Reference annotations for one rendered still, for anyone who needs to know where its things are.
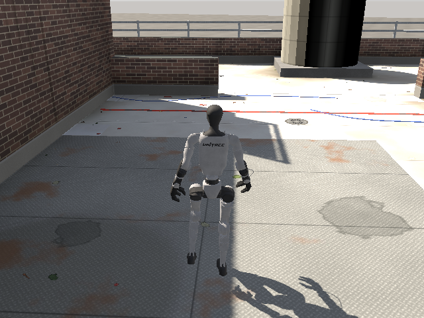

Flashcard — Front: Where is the left robot forearm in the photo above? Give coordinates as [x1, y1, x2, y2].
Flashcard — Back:
[172, 160, 187, 188]

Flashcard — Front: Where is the robot right foot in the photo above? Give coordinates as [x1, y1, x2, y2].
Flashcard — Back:
[217, 258, 227, 276]

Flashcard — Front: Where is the robot left upper arm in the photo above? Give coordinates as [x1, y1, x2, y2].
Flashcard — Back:
[181, 133, 200, 170]

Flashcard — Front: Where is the right robot hand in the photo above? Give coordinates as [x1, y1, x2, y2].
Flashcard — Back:
[236, 181, 252, 193]

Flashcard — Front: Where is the robot torso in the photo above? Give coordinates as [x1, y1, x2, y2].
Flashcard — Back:
[198, 130, 229, 199]

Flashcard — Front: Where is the robot right upper arm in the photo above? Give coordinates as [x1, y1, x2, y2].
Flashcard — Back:
[227, 134, 246, 171]

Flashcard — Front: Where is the right robot forearm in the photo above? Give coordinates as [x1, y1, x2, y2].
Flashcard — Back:
[239, 161, 250, 184]

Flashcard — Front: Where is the left robot hand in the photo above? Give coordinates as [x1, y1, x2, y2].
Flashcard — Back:
[170, 186, 186, 202]

